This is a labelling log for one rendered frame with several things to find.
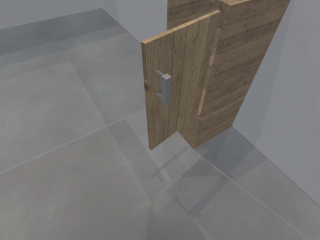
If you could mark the cupboard door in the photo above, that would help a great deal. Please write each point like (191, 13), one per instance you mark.
(184, 53)

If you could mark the handle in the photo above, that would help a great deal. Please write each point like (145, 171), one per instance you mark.
(166, 82)

